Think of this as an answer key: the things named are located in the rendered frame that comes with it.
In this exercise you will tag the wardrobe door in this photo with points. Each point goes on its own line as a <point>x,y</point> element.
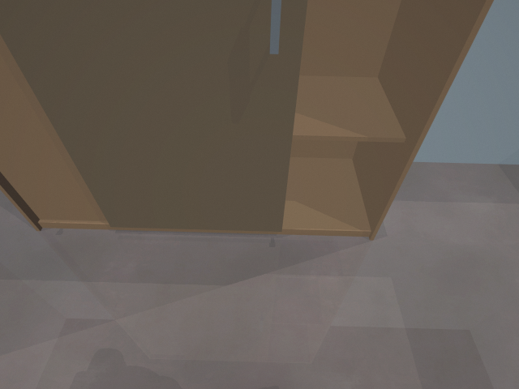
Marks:
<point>174,111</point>
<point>33,158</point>

